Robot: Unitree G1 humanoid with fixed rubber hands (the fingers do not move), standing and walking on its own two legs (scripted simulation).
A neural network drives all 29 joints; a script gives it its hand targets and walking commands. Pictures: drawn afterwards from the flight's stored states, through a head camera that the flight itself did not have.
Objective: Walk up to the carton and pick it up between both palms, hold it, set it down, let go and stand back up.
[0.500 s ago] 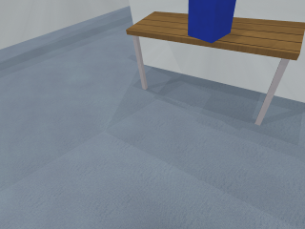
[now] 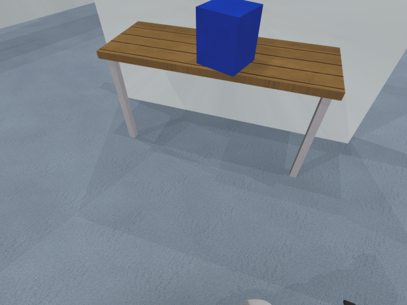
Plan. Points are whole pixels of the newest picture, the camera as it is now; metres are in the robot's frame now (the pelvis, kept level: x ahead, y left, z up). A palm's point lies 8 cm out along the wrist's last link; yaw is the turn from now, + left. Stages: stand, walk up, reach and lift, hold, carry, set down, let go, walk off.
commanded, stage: walk up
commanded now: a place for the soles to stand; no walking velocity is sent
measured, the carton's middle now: (227, 35) +1.20 -0.07 +0.01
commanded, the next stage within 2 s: none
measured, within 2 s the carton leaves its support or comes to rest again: neither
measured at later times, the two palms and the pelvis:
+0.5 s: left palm (87, 234) +0.29 +0.31 -0.08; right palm (317, 238) +0.29 -0.24 -0.09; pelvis +0.21 +0.03 +0.00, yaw -9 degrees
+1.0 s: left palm (124, 135) +0.62 +0.29 -0.07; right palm (290, 224) +0.35 -0.20 -0.13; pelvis +0.42 +0.07 +0.00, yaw -18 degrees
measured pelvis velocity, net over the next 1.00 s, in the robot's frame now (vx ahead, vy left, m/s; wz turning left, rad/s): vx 0.42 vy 0.07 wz -0.31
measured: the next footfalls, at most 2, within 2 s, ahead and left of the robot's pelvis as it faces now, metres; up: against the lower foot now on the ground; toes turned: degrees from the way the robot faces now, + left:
right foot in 0.18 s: +0.21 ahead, -0.12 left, +0.00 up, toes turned -7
left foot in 0.56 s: +0.43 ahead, +0.17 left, +0.00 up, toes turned -5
